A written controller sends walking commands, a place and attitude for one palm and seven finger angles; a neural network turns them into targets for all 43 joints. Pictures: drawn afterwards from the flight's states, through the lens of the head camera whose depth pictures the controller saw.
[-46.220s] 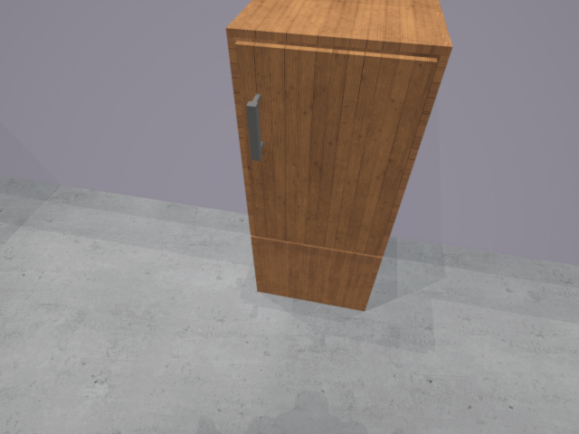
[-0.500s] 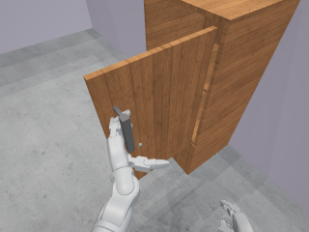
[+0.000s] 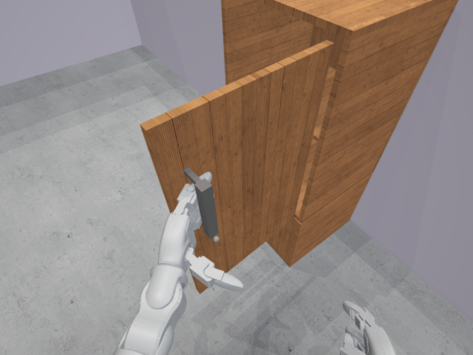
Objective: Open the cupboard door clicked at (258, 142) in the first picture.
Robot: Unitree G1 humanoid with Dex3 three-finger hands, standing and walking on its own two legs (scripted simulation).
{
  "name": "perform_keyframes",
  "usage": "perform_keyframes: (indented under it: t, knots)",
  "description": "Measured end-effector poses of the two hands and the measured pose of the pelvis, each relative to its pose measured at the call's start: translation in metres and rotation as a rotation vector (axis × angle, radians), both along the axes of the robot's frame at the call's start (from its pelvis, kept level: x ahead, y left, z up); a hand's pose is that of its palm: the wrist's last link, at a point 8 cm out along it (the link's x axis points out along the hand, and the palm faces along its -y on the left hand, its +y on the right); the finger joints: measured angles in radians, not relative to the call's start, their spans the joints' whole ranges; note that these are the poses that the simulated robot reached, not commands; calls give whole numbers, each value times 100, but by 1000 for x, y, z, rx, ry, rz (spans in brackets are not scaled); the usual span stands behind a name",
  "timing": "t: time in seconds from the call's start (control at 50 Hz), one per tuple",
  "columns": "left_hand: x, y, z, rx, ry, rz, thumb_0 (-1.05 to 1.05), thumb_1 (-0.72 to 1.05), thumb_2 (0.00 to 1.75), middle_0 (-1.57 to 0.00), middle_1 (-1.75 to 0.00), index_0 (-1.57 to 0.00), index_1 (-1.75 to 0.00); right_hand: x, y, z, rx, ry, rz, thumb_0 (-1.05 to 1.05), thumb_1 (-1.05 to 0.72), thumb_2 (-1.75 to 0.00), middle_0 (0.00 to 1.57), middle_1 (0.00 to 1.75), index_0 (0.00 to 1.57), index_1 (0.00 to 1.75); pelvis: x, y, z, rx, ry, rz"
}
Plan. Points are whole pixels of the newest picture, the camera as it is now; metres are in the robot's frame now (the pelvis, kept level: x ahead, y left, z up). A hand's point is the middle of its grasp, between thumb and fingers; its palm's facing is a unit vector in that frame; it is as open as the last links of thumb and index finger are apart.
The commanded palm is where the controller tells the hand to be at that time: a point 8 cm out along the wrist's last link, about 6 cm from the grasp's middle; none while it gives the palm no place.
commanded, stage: slide the hand sideways off the handle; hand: left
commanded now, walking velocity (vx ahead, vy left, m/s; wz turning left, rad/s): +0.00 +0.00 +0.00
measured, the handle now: (201, 204) +0.35 +0.08 +0.07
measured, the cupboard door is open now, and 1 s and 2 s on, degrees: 94 94 94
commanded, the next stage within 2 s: draw the hand back to the body in 0.80 s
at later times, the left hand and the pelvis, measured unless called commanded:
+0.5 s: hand (182, 270) +0.23 +0.10 +0.07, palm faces -0.03 -1.00 -0.04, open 16.3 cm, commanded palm +0.21 +0.16 +0.07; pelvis +0.03 -0.02 -0.01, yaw +1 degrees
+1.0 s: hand (157, 288) +0.20 +0.13 +0.07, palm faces -0.07 -1.00 -0.04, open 16.3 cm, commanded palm +0.18 +0.19 +0.08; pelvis +0.01 -0.01 -0.02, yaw +1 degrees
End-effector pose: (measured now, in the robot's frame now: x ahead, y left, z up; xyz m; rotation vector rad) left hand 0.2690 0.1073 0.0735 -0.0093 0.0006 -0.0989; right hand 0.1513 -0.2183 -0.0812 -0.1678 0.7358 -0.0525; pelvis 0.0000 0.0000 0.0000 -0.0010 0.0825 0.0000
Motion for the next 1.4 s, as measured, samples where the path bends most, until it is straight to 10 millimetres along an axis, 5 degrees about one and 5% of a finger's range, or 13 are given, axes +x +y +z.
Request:
perform_keyframes:
  t: [0.48, 0.8, 0.96, 1.4]
  knots:
    - [-54, 43, 1, 51, 16, 69, -1, -50, 30, -16, -30, -15, -31, 47, -14, 4, -7, -80, 35, 1, -91, -89, 20, 30, 20, 30, 27, -17, -7, 0, 44, 8]
    - [-82, 78, 0, 64, 22, 74, -1, -49, 30, -15, -30, -15, -30, 40, -27, -1, -37, -94, -6, 1, -91, -89, 20, 30, 20, 30, 24, -19, -15, -10, 59, 16]
    - [-83, 74, -1, 36, -2, 31, -1, -50, 30, -15, -30, -15, -30, 35, -19, 0, -41, -132, -7, 1, -91, -89, 20, 30, 20, 30, 14, -11, -19, -19, 57, 15]
    - [-89, 120, 48, 101, -28, 91, -1, -48, 31, -15, -30, -15, -30, 39, 8, 27, -21, -203, 4, 2, -90, -89, 20, 30, 20, 30, 19, 5, 0, -31, -23, 12]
